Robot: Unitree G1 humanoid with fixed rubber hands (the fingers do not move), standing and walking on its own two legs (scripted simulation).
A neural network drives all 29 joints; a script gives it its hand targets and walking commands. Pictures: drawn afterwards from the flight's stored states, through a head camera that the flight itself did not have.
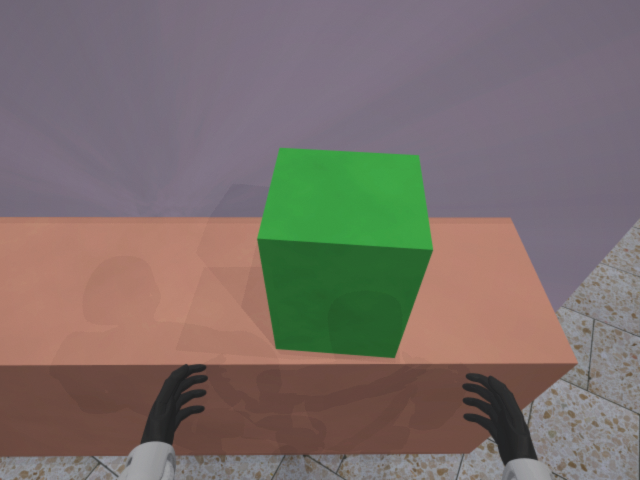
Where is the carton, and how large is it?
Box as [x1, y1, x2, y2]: [257, 148, 432, 357]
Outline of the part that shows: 279,148 257,237 276,348 394,357 432,251 418,155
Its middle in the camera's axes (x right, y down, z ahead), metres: +0.03 +0.03 +0.62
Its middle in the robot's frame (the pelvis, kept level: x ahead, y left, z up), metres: +0.43 -0.02 -0.01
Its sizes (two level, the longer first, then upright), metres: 0.204 0.180 0.287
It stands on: a pedestal, 0.62 m high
